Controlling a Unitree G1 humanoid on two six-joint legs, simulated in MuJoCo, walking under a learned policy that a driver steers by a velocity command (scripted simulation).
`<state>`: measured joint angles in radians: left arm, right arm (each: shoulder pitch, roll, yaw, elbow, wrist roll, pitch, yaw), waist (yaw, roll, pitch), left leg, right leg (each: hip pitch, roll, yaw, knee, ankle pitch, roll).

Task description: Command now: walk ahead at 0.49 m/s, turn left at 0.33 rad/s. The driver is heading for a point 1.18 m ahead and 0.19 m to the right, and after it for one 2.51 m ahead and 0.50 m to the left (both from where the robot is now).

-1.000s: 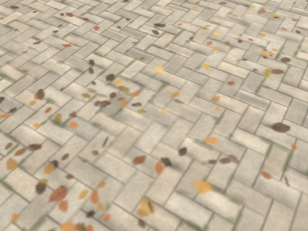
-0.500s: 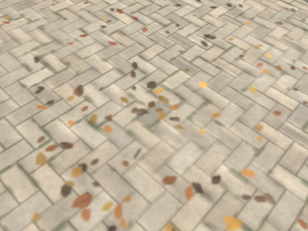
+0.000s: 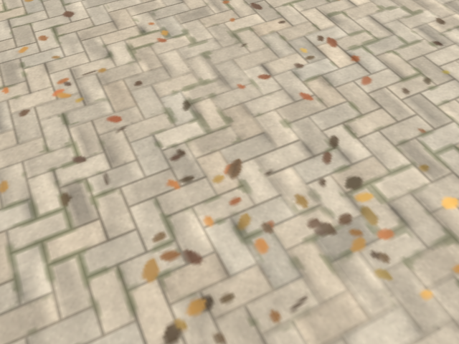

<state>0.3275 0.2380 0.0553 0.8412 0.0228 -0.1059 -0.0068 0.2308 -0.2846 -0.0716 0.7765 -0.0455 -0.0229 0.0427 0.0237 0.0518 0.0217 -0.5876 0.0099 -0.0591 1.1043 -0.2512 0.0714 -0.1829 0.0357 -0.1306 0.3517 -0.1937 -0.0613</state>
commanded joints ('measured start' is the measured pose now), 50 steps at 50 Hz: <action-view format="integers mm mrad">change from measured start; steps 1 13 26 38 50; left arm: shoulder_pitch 25 157 -77 -115 8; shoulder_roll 73 125 16 81 121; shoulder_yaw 7 3 14 25 31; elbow -24 73 -34 -89 -6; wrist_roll -1 -21 12 19 -20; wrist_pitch -26 20 96 82 26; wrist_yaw -9 0 -43 -48 -4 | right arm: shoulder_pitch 2 81 116 192 71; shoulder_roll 7 -76 -5 -138 -16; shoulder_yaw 13 8 14 -16 17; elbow -56 -14 79 144 35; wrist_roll -1 -20 27 19 4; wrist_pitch -4 -68 -102 -48 -7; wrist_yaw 12 -27 -52 -73 -19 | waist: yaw -32 -126 -7 43 -46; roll -116 -72 24 34 -78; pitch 20 -145 39 -58 -18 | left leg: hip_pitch -96 590 492 666 1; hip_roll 33 30 245 263 130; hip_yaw -33 58 113 325 76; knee -91 -651 -962 -476 -38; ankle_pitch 98 93 339 938 70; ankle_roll -12 51 84 32 -86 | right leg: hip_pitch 30 6 -546 -146 36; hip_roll -274 -184 -142 48 -172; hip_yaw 206 122 144 -44 292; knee -223 300 717 242 -174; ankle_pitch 180 465 90 -65 406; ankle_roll -134 -69 17 -138 -172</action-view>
